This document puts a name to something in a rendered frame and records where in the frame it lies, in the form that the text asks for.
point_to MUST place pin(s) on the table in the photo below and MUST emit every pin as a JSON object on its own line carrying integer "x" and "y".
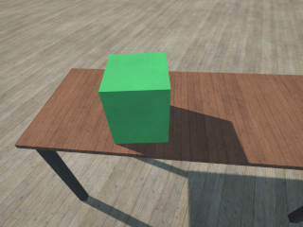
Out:
{"x": 236, "y": 119}

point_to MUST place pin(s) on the carton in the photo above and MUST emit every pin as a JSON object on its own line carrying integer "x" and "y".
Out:
{"x": 135, "y": 95}

